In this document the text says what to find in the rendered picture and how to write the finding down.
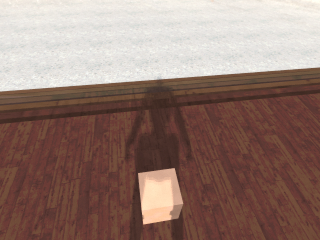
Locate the carton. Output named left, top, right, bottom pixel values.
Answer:
left=138, top=168, right=183, bottom=225

